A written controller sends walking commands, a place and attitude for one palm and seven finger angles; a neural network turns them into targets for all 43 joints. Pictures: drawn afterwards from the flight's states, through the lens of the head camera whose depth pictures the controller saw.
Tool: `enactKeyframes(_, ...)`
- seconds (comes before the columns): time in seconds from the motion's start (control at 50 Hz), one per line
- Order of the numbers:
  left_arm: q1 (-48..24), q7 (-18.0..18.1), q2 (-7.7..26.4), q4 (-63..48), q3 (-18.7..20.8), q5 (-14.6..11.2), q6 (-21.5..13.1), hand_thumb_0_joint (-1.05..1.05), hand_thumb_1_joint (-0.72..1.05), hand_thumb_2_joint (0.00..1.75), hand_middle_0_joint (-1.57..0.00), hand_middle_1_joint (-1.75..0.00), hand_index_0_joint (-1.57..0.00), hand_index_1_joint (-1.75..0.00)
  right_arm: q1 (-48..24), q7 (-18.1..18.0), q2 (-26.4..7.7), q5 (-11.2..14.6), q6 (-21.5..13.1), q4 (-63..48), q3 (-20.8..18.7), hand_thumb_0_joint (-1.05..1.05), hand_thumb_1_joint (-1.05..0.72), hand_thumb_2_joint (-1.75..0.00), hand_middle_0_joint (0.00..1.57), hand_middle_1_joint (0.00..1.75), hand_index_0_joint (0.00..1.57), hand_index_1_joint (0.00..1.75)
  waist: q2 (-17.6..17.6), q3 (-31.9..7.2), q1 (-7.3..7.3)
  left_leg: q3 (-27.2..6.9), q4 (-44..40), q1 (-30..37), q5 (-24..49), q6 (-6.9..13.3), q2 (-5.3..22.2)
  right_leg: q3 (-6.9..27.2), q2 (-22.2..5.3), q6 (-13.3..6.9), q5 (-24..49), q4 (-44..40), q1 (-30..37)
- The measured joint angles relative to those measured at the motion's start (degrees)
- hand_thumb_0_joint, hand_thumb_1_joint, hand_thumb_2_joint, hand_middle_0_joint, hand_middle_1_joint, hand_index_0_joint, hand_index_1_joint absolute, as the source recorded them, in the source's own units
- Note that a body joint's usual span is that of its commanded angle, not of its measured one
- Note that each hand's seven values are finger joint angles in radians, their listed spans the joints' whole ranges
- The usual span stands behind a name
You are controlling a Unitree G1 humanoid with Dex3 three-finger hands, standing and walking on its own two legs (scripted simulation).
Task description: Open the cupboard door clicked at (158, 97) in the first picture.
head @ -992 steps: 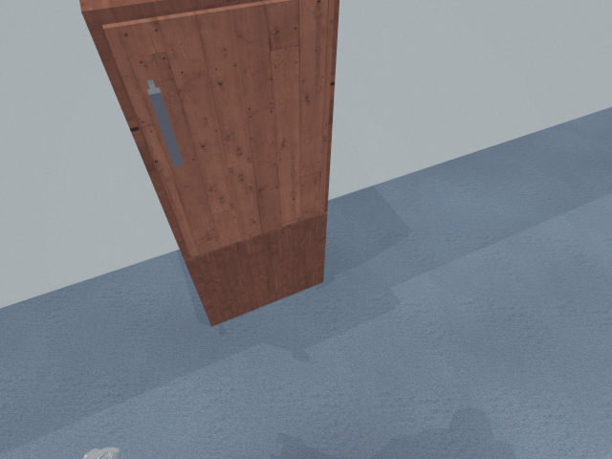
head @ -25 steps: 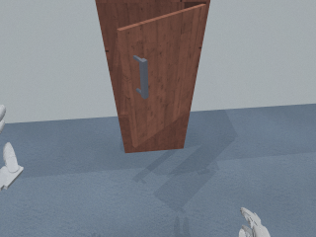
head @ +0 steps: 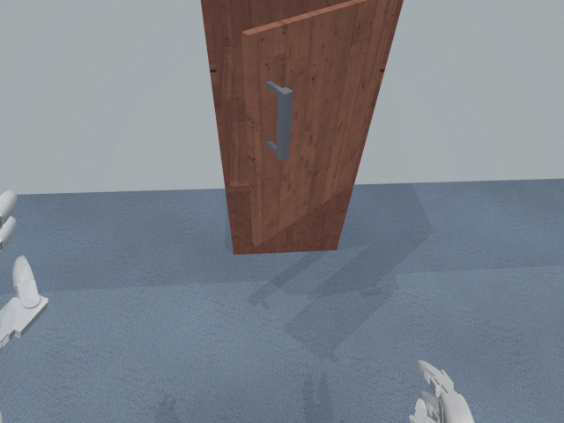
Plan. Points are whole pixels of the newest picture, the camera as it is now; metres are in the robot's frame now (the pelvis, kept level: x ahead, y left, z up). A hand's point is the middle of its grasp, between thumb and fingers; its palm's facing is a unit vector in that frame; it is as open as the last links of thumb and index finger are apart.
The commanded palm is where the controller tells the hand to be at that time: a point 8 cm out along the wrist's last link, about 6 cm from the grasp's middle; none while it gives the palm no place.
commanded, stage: stop stepping back and stand still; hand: left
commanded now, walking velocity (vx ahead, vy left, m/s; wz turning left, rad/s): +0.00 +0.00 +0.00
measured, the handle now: (277, 122) +0.64 +0.06 +0.08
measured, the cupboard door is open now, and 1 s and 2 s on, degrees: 36 36 36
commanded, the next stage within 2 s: let the arm hang, fingers relaxed in 0.08 s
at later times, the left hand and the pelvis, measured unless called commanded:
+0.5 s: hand out of the picture +0.03 +0.17 -0.18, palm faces -0.03 -0.98 -0.19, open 7.3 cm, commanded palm none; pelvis -0.01 -0.01 -0.01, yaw +2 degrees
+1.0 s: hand out of the picture +0.03 +0.21 -0.16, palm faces +0.07 -0.94 -0.32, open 7.4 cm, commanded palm none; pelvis +0.00 -0.02 +0.00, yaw +2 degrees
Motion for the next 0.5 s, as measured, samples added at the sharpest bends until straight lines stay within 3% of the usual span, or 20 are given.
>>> enactKeyframes(0.2, -0.52, -0.8, 0.77, 3.08, -1.08, 0.76, -1.41, 0.01, 0.89, 0.9, -0.21, -0.3, -0.21, -0.3, -0.46, 0.93, -0.61, 0.14, -0.9, 1.33, -0.52, 0.01, -0.9, -0.9, 0.21, 0.3, 0.2, 0.3, 0.95, -0.59, -0.27, -0.38, 0.67, -1.48, 0.13, 0.26, -0.2, -0.41, -0.22, 0.17, 0.33, 0.02, -0.93)
enactKeyframes(0.26, -9.38, -5.14, 1.16, 22.52, -8.62, 2.29, 3.86, 0.0, 0.89, 0.9, -0.2, -0.3, -0.21, -0.3, -3.31, 3.89, -4.03, -0.05, 1.84, 7.08, -0.95, 0.01, -0.9, -0.9, 0.21, 0.3, 0.2, 0.3, 3.13, -2.22, 0.35, -0.91, 4.21, -4.92, -0.87, 0.78, -1.26, -0.77, -1.47, -0.02, -2.16, 5.49, -4.94)
enactKeyframes(0.34, -16.57, -8.2, -2.09, 50.62, -16.83, 3.43, 11.72, 0.0, 0.9, 0.9, -0.19, -0.3, -0.2, -0.3, -6.65, 4.85, -6.01, -0.87, 6.14, 12.38, -0.98, 0.01, -0.9, -0.9, 0.21, 0.3, 0.21, 0.3, 4.18, -1.5, -0.84, -0.43, 6.49, -5.85, -1.78, 0.92, -1.87, 0.14, -2.14, 0.26, -4.01, 9.89, -6.99)
enactKeyframes(0.42, -17.54, -9.16, -6.82, 68.44, -22.01, 3.36, 14.2, 0.01, 0.91, 0.9, -0.2, -0.3, -0.2, -0.3, -5.64, 4.82, -5.76, -1.1, 8.06, 15.7, -1.13, 0.01, -0.9, -0.9, 0.21, 0.3, 0.2, 0.3, 2.25, 0.5, -2.04, -0.67, 6.12, -4.93, -1.55, 0.22, -1.45, -0.1, -1.69, -0.44, -4.11, 9.81, -6.17)
enactKeyframes(0.5, -16.44, -8.8, -10.99, 79.15, -23.73, 2.88, 14.04, 0.01, 0.92, 0.9, -0.2, -0.3, -0.21, -0.3, -2.68, 4.29, -4.73, -1.16, 9.3, 20.2, -1.17, 0.01, -0.91, -0.9, 0.2, 0.3, 0.2, 0.3, 0.09, 2.32, -1.67, -1.38, 4.6, -3.78, -0.82, -0.39, -0.77, -0.85, -0.9, -0.97, -3.17, 7.58, -4.52)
